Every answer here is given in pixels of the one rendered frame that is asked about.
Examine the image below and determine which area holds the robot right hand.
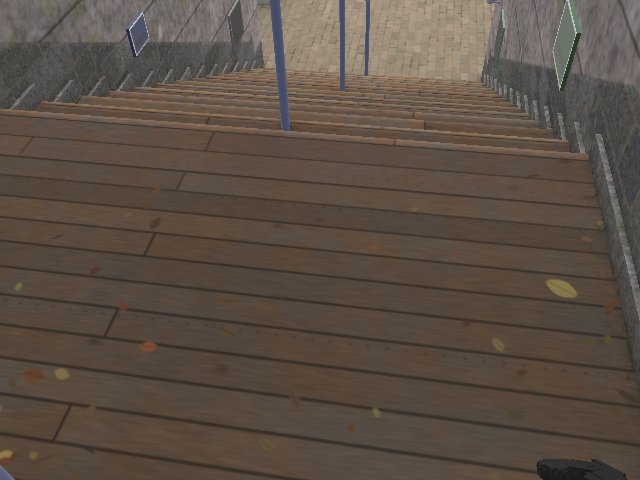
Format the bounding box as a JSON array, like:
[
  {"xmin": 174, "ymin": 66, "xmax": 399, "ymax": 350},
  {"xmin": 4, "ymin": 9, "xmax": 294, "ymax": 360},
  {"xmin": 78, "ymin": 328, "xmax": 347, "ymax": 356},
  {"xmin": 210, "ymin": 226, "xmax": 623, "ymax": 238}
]
[{"xmin": 536, "ymin": 459, "xmax": 627, "ymax": 480}]

